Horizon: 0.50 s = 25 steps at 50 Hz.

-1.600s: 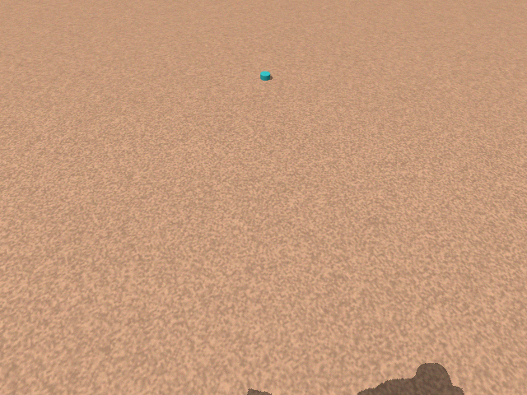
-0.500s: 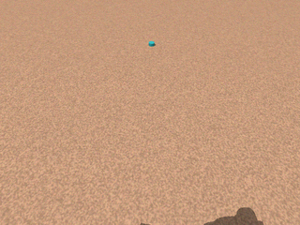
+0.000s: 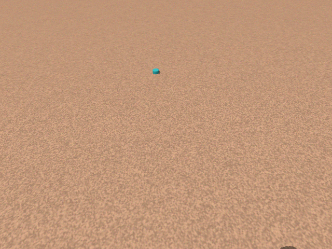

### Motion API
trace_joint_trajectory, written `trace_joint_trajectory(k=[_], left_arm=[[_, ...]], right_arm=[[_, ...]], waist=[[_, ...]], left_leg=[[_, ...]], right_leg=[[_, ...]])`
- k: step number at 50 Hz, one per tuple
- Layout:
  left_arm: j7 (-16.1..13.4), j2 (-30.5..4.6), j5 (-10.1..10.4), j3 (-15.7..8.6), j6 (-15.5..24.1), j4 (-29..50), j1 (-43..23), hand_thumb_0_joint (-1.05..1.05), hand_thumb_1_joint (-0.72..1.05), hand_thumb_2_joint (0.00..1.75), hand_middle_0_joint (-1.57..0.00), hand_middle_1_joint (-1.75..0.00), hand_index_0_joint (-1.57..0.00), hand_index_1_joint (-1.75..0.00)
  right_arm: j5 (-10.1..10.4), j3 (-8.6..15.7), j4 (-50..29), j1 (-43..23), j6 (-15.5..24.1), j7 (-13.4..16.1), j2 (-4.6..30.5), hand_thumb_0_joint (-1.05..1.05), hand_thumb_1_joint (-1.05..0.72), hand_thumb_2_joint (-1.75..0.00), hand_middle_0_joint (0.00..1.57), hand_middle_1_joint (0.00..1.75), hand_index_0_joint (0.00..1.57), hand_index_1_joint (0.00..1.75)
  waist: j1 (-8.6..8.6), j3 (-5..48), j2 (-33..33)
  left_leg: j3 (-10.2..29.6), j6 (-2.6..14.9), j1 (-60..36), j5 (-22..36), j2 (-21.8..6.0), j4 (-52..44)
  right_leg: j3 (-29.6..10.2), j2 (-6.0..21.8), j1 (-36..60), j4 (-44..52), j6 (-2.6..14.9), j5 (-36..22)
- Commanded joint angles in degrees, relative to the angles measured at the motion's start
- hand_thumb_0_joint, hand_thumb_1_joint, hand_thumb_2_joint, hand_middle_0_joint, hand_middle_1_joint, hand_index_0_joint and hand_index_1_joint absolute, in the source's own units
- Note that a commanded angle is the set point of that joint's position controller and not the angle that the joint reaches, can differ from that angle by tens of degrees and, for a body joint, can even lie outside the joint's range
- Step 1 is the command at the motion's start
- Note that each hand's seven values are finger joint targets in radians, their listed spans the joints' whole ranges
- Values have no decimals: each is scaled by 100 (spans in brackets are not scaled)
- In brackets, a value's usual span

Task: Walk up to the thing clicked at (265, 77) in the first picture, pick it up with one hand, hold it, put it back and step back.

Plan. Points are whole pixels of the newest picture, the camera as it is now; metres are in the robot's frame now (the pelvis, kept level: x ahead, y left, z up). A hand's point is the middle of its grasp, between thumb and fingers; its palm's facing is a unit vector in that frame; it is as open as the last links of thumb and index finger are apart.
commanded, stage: walk up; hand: left
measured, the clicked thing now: (155, 71) +2.20 +0.21 -0.75
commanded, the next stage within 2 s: none
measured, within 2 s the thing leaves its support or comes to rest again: neither
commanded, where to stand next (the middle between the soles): +1.78 -0.01 m, yaw -3 degrees
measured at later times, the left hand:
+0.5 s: hand (85, 175) +0.39 +0.31 -0.14, palm faces -0.10 -0.94 -0.34, open 7.4 cm
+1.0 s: hand (122, 115) +0.68 +0.23 -0.12, palm faces -0.03 -0.93 -0.38, open 7.4 cm
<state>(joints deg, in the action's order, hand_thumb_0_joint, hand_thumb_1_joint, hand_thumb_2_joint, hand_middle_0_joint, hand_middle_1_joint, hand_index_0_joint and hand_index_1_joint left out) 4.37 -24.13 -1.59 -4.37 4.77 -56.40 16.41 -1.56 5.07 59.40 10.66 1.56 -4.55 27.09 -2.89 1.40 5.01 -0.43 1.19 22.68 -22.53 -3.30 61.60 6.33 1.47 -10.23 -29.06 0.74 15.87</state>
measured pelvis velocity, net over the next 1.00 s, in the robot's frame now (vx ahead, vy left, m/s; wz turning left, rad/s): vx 0.62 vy -0.04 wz -0.05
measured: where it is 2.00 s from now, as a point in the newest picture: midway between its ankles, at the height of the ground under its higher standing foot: (175, 134)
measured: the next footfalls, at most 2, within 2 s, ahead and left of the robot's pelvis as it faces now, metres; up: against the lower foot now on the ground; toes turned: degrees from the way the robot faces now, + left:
left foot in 0.28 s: +0.35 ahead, +0.16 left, +0.00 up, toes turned +7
right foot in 0.74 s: +0.66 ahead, -0.15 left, +0.00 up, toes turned -8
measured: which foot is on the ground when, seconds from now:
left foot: up 0.00-0.26, down 0.28-0.78, up 0.80-1.00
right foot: down 0.00-0.32, up 0.34-0.72, down 0.74-1.00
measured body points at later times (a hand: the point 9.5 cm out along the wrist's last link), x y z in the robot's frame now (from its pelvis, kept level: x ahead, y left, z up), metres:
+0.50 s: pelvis +0.30 +0.04 +0.01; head +0.31 +0.06 +0.46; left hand +0.39 +0.36 -0.11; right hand +0.36 -0.29 -0.09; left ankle +0.31 +0.15 -0.73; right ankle +0.30 -0.12 -0.66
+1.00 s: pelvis +0.62 -0.04 +0.01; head +0.64 -0.06 +0.46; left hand +0.69 +0.28 -0.09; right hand +0.72 -0.35 -0.12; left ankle +0.66 +0.12 -0.66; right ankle +0.62 -0.14 -0.73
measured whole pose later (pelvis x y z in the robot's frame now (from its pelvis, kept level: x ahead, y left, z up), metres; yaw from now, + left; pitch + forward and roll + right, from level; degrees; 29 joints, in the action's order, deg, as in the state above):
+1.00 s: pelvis +0.62 -0.04 +0.01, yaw -3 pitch -3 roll +0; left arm 3.1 -21.0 0.2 -2.1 5.8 -52.8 15.8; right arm -0.2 3.3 51.1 11.6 3.7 -3.9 24.7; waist -2.1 -4.6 4.1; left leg 1.3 1.9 29.1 -13.7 -4.8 60.3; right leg 5.1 0.6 -9.7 -25.7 1.8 13.4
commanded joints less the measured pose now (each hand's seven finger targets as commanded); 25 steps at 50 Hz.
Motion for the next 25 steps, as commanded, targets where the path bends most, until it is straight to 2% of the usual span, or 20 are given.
trace_joint_trajectory(k=[1, 3, 4, 6, 8, 9, 10, 11, 12, 13, 14, 15, 16, 17, 18, 19, 20, 21, 22, 25], left_arm=[[-172, -1732, 154, -345, 228, 495, -606, 0, 90, 90, -20, -30, -20, -30], [-181, -1797, 145, -333, 291, 571, -624, 0, 90, 90, -20, -30, -20, -30], [-177, -1793, 160, -329, 300, 576, -506, 0, 90, 90, -20, -30, -20, -30], [-163, -1891, 143, -353, 308, 630, -564, 0, 90, 90, -20, -30, -20, -30], [-138, -1798, 143, -321, 268, 562, -261, 0, 90, 90, -20, -30, -20, -30], [-131, -1793, 143, -299, 246, 529, -104, 0, 90, 90, -20, -30, -20, -30], [-119, -1806, 139, -293, 220, 511, -101, 0, 90, 90, -20, -30, -20, -30], [-118, -1839, 127, -280, 195, 525, -96, 0, 90, 90, -20, -30, -20, -30], [-134, -1856, 145, -271, 166, 534, -206, 0, 90, 90, -20, -30, -20, -30], [-159, -1760, 129, -241, 143, 588, -315, 0, 90, 90, -20, -30, -20, -30], [-182, -1434, 140, -138, 91, 585, 11, 0, 90, 90, -20, -30, -20, -30], [-213, -995, 128, 19, 66, 606, 404, 0, 90, 90, -20, -30, -20, -30], [-223, -824, 220, 87, 105, 776, 439, 0, 90, 90, -20, -30, -20, -30], [-301, -1552, 199, -47, 95, 717, 297, 0, 90, 90, -20, -30, -20, -30], [-300, -1650, 201, -8, 143, 700, -108, 0, 90, 90, -20, -30, -20, -30], [-248, -1568, 246, -25, 160, 672, -316, 0, 90, 90, -20, -30, -20, -30], [-190, -1430, 301, -58, 160, 574, -187, 0, 90, 90, -20, -30, -20, -30], [-136, -1344, 335, -57, 128, 509, 66, 0, 90, 90, -20, -30, -20, -30], [-106, -1271, 309, -58, 81, 496, 135, 0, 90, 90, -20, -30, -20, -30], [45, -1141, 203, -69, -32, 587, -127, 0, 90, 90, -20, -30, -20, -30]], right_arm=[[144, 222, -613, -287, 268, -142, 1058, 0, -90, -90, 20, 30, 20, 30], [121, 238, -773, -462, 197, -227, 1022, 0, -90, -90, 20, 30, 20, 30], [97, 261, -853, -642, 180, -251, 1033, 0, -90, -90, 20, 30, 20, 30], [70, 229, -1044, -932, 163, -290, 954, 0, -90, -90, 20, 30, 20, 30], [47, 194, -1182, -1261, 188, -299, 802, 0, -90, -90, 20, 30, 20, 30], [45, 194, -1221, -1435, 205, -295, 750, 0, -90, -90, 20, 30, 20, 30], [52, 190, -1237, -1448, 223, -288, 696, 0, -90, -90, 20, 30, 20, 30], [61, 215, -1198, -1279, 233, -266, 707, 0, -90, -90, 20, 30, 20, 30], [45, 237, -1108, -942, 247, -225, 712, 0, -90, -90, 20, 30, 20, 30], [5, 323, -902, -141, 270, -157, 870, 0, -90, -90, 20, 30, 20, 30], [-87, 458, -585, 867, 327, -55, 1174, 0, -90, -90, 20, 30, 20, 30], [-183, 633, -439, 1761, 345, 65, 1555, 0, -90, -90, 20, 30, 20, 30], [-89, 694, -685, 1655, 382, 143, 1930, 0, -90, -90, 20, 30, 20, 30], [138, 731, -810, 1154, 375, 148, 2055, 0, -90, -90, 20, 30, 20, 30], [151, 697, -858, 813, 363, 170, 1818, 0, -90, -90, 20, 30, 20, 30], [154, 545, -955, 517, 402, 188, 1537, 0, -90, -90, 20, 30, 20, 30], [143, 426, -1019, 314, 431, 210, 1316, 0, -90, -90, 20, 30, 20, 30], [180, 354, -1043, 280, 463, 210, 1163, 0, -90, -90, 20, 30, 20, 30], [199, 326, -1035, 301, 499, 200, 1112, 0, -90, -90, 20, 30, 20, 30], [188, 286, -1156, 213, 599, 177, 1089, 0, -90, -90, 20, 30, 20, 30]], waist=[[293, -898, -1140], [301, -954, -1211], [210, -961, -1086], [191, -925, -1039], [-4, -852, -827], [-112, -819, -753], [-92, -753, -779], [-41, -598, -721], [165, -426, -781], [574, 63, -464], [926, 708, 330], [1244, 1198, 1355], [1109, 1272, 1799], [992, 1216, 1114], [918, 647, 440], [774, 267, -43], [575, 60, 0], [423, 70, 29], [340, 15, 84], [255, -486, 68]], left_leg=[[454, -39, 1221, 851, -505, -526], [368, -128, 1250, 1114, -549, -1062], [214, -195, 1284, 1260, -488, -1274], [77, -231, 1006, 1497, -505, -1925], [-181, -205, 634, 1833, -401, -2540], [-278, -177, 332, 1954, -388, -2704], [-381, -133, 81, 1971, -344, -2866], [-440, -85, -252, 1888, -299, -2924], [-563, -51, -620, 1690, -179, -3040], [-591, 43, -1559, 1437, -59, -3208], [-602, 285, -2999, 718, 151, -3304], [701, 547, -4238, -547, -691, -3545], [3600, 927, -4591, -1324, -2090, -4418], [4312, 1475, -4179, -1590, -2390, -4960], [3642, 1402, -3463, -1190, -2291, -5015], [2295, 1093, -2825, -148, -1808, -4818], [1517, 929, -2343, 452, -1508, -4763], [1020, 884, -2145, 1005, -1380, -4789], [803, 907, -1883, 1222, -1353, -4843], [283, 959, -1339, 980, -1262, -5231]], right_leg=[[-1844, 1515, -1, 2470, 908, 1822], [-1555, 1466, -28, 2606, 979, 1707], [-1411, 1375, -4, 2601, 988, 1652], [-1017, 1230, -79, 2508, 920, 1276], [-679, 1071, 8, 2333, 875, 668], [-657, 1128, -47, 2300, 908, 567], [-635, 1180, 0, 2273, 965, 417], [-669, 1292, 73, 2050, 993, 63], [-534, 1271, 113, 1540, 985, -620], [-340, 1121, 80, 396, 857, -1479], [10, 649, -502, -1392, 642, -1781], [-7, 188, -1838, -3099, 402, -171], [-608, -587, -3116, -4075, 225, 1718], [-1256, -194, -3219, -4452, 373, 1302], [-1370, 103, -3289, -4482, 328, 882], [-1557, 269, -3014, -4115, 283, 392], [-1444, 386, -2712, -3876, 257, 157], [-1253, 456, -2495, -3616, 191, 21], [-1173, 521, -2315, -3392, 95, -60], [-979, 631, -2329, -2700, -116, -480]])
